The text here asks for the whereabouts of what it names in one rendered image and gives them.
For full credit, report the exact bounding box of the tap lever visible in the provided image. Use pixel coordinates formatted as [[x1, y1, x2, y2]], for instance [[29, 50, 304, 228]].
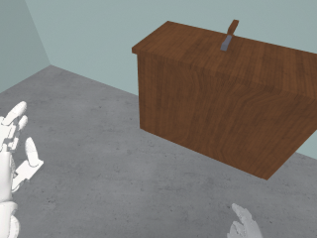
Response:
[[220, 35, 233, 51]]

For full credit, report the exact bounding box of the right robot hand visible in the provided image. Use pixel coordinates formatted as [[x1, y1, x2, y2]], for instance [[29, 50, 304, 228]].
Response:
[[227, 203, 264, 238]]

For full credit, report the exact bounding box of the robot left forearm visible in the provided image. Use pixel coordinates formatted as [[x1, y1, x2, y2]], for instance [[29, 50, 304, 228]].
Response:
[[0, 201, 21, 238]]

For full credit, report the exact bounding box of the left robot hand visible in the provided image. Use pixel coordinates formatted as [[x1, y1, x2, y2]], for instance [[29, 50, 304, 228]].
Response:
[[0, 101, 44, 203]]

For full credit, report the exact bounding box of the counter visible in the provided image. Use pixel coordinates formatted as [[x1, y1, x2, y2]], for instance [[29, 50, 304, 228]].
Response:
[[132, 19, 317, 180]]

